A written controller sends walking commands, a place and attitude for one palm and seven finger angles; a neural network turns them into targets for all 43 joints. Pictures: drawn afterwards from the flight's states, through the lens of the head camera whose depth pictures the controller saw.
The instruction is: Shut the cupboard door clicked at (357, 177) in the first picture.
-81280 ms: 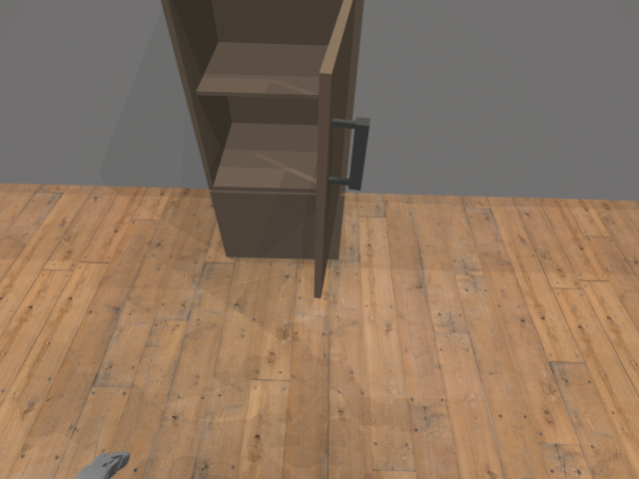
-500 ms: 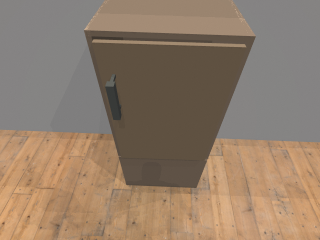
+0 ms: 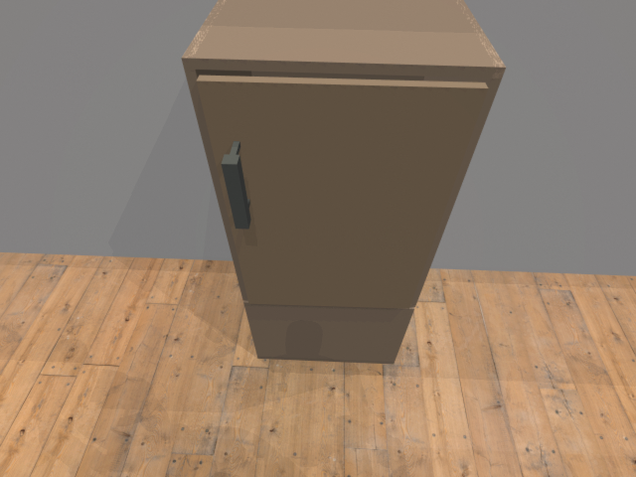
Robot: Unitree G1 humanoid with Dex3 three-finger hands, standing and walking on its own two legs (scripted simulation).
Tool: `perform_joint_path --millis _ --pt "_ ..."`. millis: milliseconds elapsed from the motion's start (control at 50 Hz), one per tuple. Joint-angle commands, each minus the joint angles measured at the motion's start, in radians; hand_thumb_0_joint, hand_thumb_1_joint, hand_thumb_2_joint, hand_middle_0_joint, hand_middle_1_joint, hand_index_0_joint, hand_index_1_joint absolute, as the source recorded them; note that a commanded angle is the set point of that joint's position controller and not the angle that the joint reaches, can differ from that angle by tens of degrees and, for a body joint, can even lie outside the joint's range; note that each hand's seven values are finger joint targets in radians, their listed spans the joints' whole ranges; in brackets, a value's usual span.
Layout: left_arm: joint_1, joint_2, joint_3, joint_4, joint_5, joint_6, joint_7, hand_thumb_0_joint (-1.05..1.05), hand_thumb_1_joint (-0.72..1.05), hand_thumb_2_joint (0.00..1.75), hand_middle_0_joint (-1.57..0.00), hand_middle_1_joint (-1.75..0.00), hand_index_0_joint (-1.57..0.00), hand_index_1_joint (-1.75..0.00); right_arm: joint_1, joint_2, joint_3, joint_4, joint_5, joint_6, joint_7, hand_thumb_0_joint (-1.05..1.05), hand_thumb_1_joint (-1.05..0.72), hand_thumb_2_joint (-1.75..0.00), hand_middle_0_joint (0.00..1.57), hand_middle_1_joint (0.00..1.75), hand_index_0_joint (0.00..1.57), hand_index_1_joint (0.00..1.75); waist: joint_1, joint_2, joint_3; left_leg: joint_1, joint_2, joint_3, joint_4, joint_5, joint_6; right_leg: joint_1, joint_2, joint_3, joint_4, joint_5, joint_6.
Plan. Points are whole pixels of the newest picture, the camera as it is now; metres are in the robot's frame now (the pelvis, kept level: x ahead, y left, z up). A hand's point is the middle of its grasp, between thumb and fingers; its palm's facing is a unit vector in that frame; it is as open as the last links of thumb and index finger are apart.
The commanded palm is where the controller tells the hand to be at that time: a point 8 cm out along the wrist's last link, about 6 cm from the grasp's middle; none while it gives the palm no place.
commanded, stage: look again from close up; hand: left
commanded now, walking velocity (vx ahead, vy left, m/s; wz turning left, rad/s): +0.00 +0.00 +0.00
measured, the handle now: (239, 185) +0.55 +0.17 +0.04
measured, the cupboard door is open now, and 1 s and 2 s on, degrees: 1 1 1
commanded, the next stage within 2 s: raise the hand and make a fist in 0.56 s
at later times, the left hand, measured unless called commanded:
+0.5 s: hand out of the picture +0.07 +0.17 -0.17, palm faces -0.01 -0.97 -0.25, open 7.4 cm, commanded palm none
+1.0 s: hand (213, 416) +0.20 +0.15 -0.04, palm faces +0.05 -1.00 -0.04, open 6.6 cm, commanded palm +0.16 +0.22 -0.04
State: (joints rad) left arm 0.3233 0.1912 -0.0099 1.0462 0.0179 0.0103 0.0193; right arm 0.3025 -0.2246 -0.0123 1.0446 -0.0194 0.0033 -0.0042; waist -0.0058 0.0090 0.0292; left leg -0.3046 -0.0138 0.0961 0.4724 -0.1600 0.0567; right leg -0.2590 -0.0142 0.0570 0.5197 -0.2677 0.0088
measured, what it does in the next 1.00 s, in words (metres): lowers itself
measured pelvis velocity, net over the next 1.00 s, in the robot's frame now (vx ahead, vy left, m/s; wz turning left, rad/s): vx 0.03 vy -0.06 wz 0.00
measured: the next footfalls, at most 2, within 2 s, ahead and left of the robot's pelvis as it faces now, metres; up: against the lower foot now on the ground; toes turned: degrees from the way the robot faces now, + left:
none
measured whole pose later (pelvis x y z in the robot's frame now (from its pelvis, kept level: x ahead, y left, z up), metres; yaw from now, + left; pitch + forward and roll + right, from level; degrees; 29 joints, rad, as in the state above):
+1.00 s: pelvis +0.03 -0.06 -0.06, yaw +0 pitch +11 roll +3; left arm 0.45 0.19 0.24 0.24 -0.30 -0.57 -0.41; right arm 0.14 -0.22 -0.04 0.62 0.02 -0.29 0.00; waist 0.02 -0.05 -0.12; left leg -0.72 -0.01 -0.02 0.96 -0.41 -0.03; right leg -0.69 0.01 0.00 1.04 -0.54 -0.05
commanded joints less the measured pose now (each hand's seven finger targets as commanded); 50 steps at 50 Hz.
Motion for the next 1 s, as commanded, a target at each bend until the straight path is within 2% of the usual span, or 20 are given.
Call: perform_joint_path --millis 0,140,280,400,620,640,660,680,700,720,740,760,780,800,820,860,880,920,960,980 --pt "0.005 0.14 0.021 -0.041 0.004 -0.031 0.007 0.0 0.9 0.9 -0.2 -0.3 -0.2 -0.3 -0.011 -0.123 -0.029 -0.057 0.004 -0.028 -0.007 0.0 -0.9 -0.9 0.2 0.3 0.2 0.3 0.002 0.0 0.034 0.024 0.134 -0.198 -0.19 -0.322 -0.002 -0.09 -0.046 0.074 -0.129 -0.179 -0.061" --pt "0.017 0.137 0.02 -0.016 0.005 -0.033 0.005 0.0 0.9 0.9 -0.2 -0.3 -0.2 -0.3 -0.023 -0.133 -0.032 -0.044 0.004 -0.031 -0.009 0.0 -0.9 -0.9 0.2 0.3 0.2 0.3 0.005 -0.003 0.043 0.024 0.135 -0.202 -0.197 -0.321 -0.003 -0.097 -0.048 0.074 -0.133 -0.168 -0.057" --pt "-0.017 0.157 0.021 -0.016 0.002 -0.047 0.007 0.0 0.9 0.9 -0.2 -0.3 -0.2 -0.3 -0.038 -0.133 -0.029 -0.037 0.007 -0.044 -0.01 0.0 -0.9 -0.9 0.2 0.3 0.2 0.3 -0.001 -0.036 -0.006 0.103 0.124 -0.158 -0.128 -0.123 -0.01 -0.071 -0.07 0.1 -0.152 -0.04 -0.058" --pt "-0.04 0.177 0.026 -0.016 0.0 -0.054 0.01 0.0 0.9 0.9 -0.2 -0.3 -0.2 -0.3 -0.064 -0.133 -0.022 -0.026 0.01 -0.052 -0.013 0.0 -0.9 -0.9 0.2 0.3 0.2 0.3 0.005 -0.038 -0.044 0.137 0.126 -0.128 -0.073 0.08 -0.013 0.003 -0.08 0.092 -0.122 0.177 -0.055" --pt "-0.09 0.208 0.033 -0.022 -0.002 -0.05 0.01 0.0 0.9 0.9 -0.2 -0.3 -0.2 -0.3 -0.111 -0.156 -0.016 -0.01 0.007 -0.045 -0.018 0.0 -0.9 -0.9 0.2 0.3 0.2 0.3 0.008 -0.016 -0.048 0.168 0.132 -0.122 -0.067 0.167 -0.021 0.052 -0.083 0.078 -0.117 0.278 -0.053" --pt "0.021 0.124 0.027 0.001 0.002 -0.057 0.059 0.0 0.9 0.9 -0.2 -0.3 -0.2 -0.3 -0.129 -0.114 -0.017 -0.069 0.02 -0.039 -0.017 0.0 -0.9 -0.9 0.2 0.3 0.2 0.3 0.017 0.002 -0.06 0.144 0.144 -0.061 0.14 0.219 -0.053 0.062 -0.137 0.108 -0.132 0.561 -0.002" --pt "-0.826 0.851 0.596 -1.525 -0.112 -0.349 0.063 0.0 0.9 0.9 -0.2 -0.3 -0.2 -0.3 0.019 -0.283 -0.073 -0.299 0.02 -0.215 -0.113 0.0 -0.9 -0.9 0.2 0.3 0.2 0.3 -0.096 -0.051 -0.347 0.433 0.074 -0.139 0.228 0.332 -0.008 0.052 -0.052 -0.035 0.181 0.566 -0.024" --pt "-0.024 0.221 0.126 -1.059 -0.125 -0.254 0.055 0.0 0.9 0.9 -0.22 -0.32 -0.22 -0.32 -0.114 -0.168 -0.01 -0.31 0.097 -0.29 -0.139 0.0 -0.9 -0.9 0.2 0.3 0.2 0.3 -0.021 0.397 -0.474 0.479 0.054 -0.159 0.188 0.53 -0.035 -0.084 0.014 -0.111 0.387 0.303 -0.009" --pt "0.022 0.244 0.213 -1.111 -0.182 -0.217 0.103 0.0 0.9 0.9 -0.24 -0.34 -0.24 -0.34 -0.126 -0.165 -0.004 -0.296 0.084 -0.315 -0.122 0.0 -0.9 -0.9 0.2 0.3 0.2 0.3 0.03 0.306 -0.485 0.469 0.089 -0.187 0.132 0.67 -0.071 -0.098 0.021 -0.158 0.366 0.056 -0.027" --pt "0.19 -0.069 0.054 -0.965 -0.17 -0.128 0.069 0.0 0.9 0.9 -0.25 -0.36 -0.25 -0.36 -0.118 -0.085 -0.026 -0.305 0.065 -0.32 -0.072 0.0 -0.9 -0.9 0.2 0.3 0.2 0.3 -0.027 0.281 -0.284 0.32 0.082 -0.165 0.019 0.588 -0.051 -0.233 0.022 -0.146 0.231 -0.031 -0.014" --pt "0.028 0.019 0.102 -1.149 -0.195 -0.167 0.039 0.0 0.9 0.9 -0.27 -0.38 -0.27 -0.38 -0.114 -0.131 -0.071 -0.388 0.063 -0.329 -0.043 0.0 -0.9 -0.9 0.2 0.3 0.2 0.3 -0.001 0.137 -0.207 0.159 0.082 -0.148 0.088 0.409 -0.064 -0.186 0.01 -0.133 0.147 0.054 -0.023" --pt "0.169 0.039 0.145 -1.084 -0.209 -0.199 0.0 0.0 0.9 0.9 -0.29 -0.4 -0.29 -0.4 -0.145 -0.135 -0.09 -0.423 0.057 -0.339 -0.041 0.0 -0.9 -0.9 0.2 0.3 0.2 0.3 0.022 0.075 -0.153 0.025 0.046 -0.116 0.162 0.246 -0.063 -0.179 0.003 -0.129 0.106 0.14 -0.029" --pt "0.226 0.046 0.164 -0.993 -0.219 -0.243 -0.031 0.0 0.9 0.9 -0.31 -0.42 -0.31 -0.42 -0.153 -0.128 -0.08 -0.43 0.048 -0.339 -0.037 0.0 -0.9 -0.9 0.2 0.3 0.2 0.3 0.012 -0.062 -0.026 -0.109 0.019 -0.12 0.187 0.092 -0.067 -0.228 0.0 -0.13 0.095 0.102 -0.027" --pt "0.35 0.026 0.199 -0.858 -0.237 -0.293 -0.079 0.0 0.9 0.9 -0.33 -0.44 -0.33 -0.44 -0.146 -0.119 -0.086 -0.439 0.051 -0.329 -0.031 0.0 -0.9 -0.9 0.2 0.3 0.2 0.3 0.024 -0.165 0.059 -0.179 0.005 -0.119 0.223 0.069 -0.067 -0.25 -0.012 -0.101 0.091 0.158 -0.025" --pt "0.397 0.01 0.216 -0.8 -0.257 -0.365 -0.14 0.0 0.9 0.9 -0.35 -0.46 -0.35 -0.46 -0.153 -0.12 -0.083 -0.445 0.045 -0.318 -0.02 0.0 -0.9 -0.9 0.2 0.3 0.2 0.3 0.018 -0.312 0.062 -0.263 0.003 -0.125 0.279 0.058 -0.073 -0.286 -0.025 -0.088 0.156 0.302 0.002" --pt "0.467 0.031 0.275 -0.784 -0.291 -0.513 -0.283 0.0 0.9 0.9 -0.38 -0.5 -0.38 -0.5 -0.16 -0.123 -0.092 -0.473 0.042 -0.313 -0.008 0.0 -0.9 -0.9 0.2 0.3 0.2 0.3 0.058 -0.435 -0.097 -0.362 -0.013 -0.101 0.391 0.08 -0.079 -0.25 -0.035 -0.065 0.326 0.664 0.037" --pt "0.428 0.051 0.289 -0.779 -0.31 -0.576 -0.351 0.0 0.9 0.9 -0.4 -0.52 -0.4 -0.52 -0.163 -0.126 -0.094 -0.49 0.042 -0.322 -0.006 0.0 -0.9 -0.9 0.2 0.3 0.2 0.3 0.059 -0.432 -0.149 -0.403 -0.023 -0.093 0.432 0.042 -0.082 -0.256 -0.043 -0.031 0.365 0.678 0.046" --pt "0.307 0.158 0.377 -0.827 -0.348 -0.662 -0.465 0.0 0.9 0.9 -0.44 -0.56 -0.44 -0.56 -0.163 -0.138 -0.094 -0.526 0.047 -0.331 0.003 0.0 -0.9 -0.9 0.2 0.3 0.2 0.3 0.067 -0.234 -0.234 -0.451 -0.037 -0.083 0.497 -0.02 -0.082 -0.298 -0.052 0.028 0.414 0.502 0.027" --pt "0.188 0.24 0.463 -0.966 -0.39 -0.687 -0.507 0.0 0.9 0.9 -0.47 -0.6 -0.47 -0.6 -0.171 -0.13 -0.091 -0.576 0.041 -0.334 -0.012 0.0 -0.9 -0.9 0.2 0.3 0.2 0.3 0.093 0.043 -0.36 -0.457 -0.042 -0.066 0.553 -0.06 -0.069 -0.333 -0.044 0.083 0.418 0.208 0.003" --pt "0.116 0.255 0.477 -1.037 -0.41 -0.699 -0.507 0.0 0.9 0.9 -0.49 -0.62 -0.49 -0.62 -0.17 -0.122 -0.085 -0.593 0.037 -0.338 -0.02 0.0 -0.9 -0.9 0.2 0.3 0.2 0.3 0.086 0.102 -0.395 -0.46 -0.034 -0.074 0.583 -0.081 -0.062 -0.37 -0.036 0.097 0.41 0.081 -0.004"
